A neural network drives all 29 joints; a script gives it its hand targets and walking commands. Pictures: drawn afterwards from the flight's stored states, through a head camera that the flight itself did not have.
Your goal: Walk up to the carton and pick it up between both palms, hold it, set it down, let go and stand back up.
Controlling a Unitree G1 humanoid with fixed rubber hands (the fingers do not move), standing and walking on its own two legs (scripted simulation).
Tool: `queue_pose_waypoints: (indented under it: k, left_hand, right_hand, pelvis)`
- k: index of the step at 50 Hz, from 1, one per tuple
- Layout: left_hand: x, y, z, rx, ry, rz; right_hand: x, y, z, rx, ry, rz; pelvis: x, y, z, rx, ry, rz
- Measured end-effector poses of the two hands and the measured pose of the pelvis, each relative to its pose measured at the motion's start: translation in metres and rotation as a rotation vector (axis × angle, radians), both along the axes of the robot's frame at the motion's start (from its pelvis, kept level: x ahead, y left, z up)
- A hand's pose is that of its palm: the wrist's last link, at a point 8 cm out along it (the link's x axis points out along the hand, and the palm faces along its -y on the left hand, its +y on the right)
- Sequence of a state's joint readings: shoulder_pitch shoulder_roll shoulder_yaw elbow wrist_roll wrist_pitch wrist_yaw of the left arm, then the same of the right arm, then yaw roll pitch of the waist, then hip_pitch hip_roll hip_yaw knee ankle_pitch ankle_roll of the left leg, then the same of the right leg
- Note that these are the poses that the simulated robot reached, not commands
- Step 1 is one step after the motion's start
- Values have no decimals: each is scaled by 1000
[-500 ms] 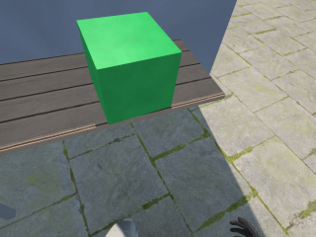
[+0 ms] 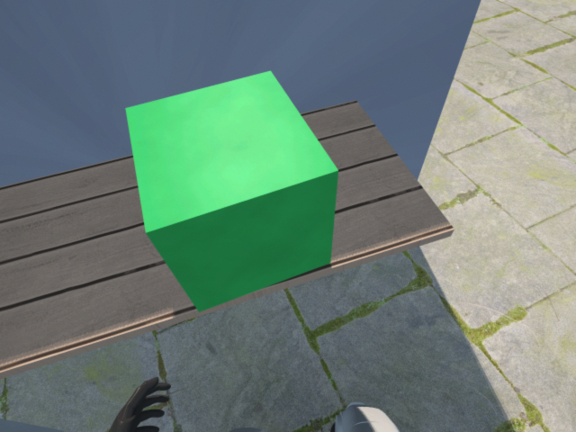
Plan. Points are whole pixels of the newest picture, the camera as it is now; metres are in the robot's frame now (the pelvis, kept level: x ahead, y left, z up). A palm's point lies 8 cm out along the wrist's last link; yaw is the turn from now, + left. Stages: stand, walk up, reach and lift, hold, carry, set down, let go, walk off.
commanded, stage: walk up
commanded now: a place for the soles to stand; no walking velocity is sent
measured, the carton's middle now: (235, 190) +0.48 +0.09 +0.03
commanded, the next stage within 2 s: none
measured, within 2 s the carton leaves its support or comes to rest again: neither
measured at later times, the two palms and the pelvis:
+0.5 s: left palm out of the picture +0.06 +0.29 -0.11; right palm (456, 397) +0.17 -0.22 -0.07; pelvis +0.01 +0.02 +0.00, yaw +6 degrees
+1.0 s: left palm out of the picture +0.08 +0.28 -0.09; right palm (462, 423) +0.14 -0.22 -0.08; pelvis +0.02 +0.02 +0.02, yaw +6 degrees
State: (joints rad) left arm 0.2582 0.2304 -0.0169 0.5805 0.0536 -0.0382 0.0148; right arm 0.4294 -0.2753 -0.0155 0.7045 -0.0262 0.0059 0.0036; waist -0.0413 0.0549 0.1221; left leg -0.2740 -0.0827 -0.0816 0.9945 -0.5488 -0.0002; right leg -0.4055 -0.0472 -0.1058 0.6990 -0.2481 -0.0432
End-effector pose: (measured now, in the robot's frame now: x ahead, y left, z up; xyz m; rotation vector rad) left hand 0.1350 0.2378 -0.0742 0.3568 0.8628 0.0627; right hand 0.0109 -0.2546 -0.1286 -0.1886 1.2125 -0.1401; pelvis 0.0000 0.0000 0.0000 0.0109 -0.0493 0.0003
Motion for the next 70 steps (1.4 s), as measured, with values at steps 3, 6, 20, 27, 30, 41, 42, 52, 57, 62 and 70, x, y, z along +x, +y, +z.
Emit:
queue_pose_waypoints:
  k: [3,6,20,27,30,41,42,52,57,62,70]
  left_hand:
    - [-16,8,7,17,27,88]
    - [-36,16,12,26,68,152]
    - [-68,55,-39,-82,156,237]
    - [-74,56,-35,-89,162,237]
    - [-83,55,-29,-65,167,241]
    - [-86,54,-4,-46,139,240]
    - [-82,53,-4,-50,132,236]
    - [-56,46,-13,-94,111,202]
    - [-44,55,-17,-36,130,162]
    - [-24,46,-20,-16,112,169]
    - [10,-34,-33,-58,87,176]
  right_hand:
    - [35,-1,5,0,-20,65]
    - [72,-4,14,-5,-76,104]
    - [145,38,41,-66,-245,201]
    - [160,34,61,-98,-317,197]
    - [164,31,57,-80,-327,200]
    - [140,43,41,17,-273,181]
    - [137,42,40,13,-263,179]
    - [127,30,46,-47,-209,161]
    - [111,12,50,-153,-163,192]
    - [70,-39,57,-262,-8,170]
    - [85,-127,44,-296,13,185]
  pelvis:
    - [10,-4,7,22,-16,21]
    - [17,-3,14,22,-21,41]
    - [13,20,-1,-3,-26,79]
    - [10,23,5,-18,19,102]
    - [5,23,5,-30,17,99]
    - [12,21,15,-26,16,98]
    - [12,21,15,-26,16,98]
    - [20,23,16,-26,24,97]
    - [21,12,12,-21,26,119]
    - [25,-17,11,-9,19,151]
    - [39,-87,-6,11,10,199]
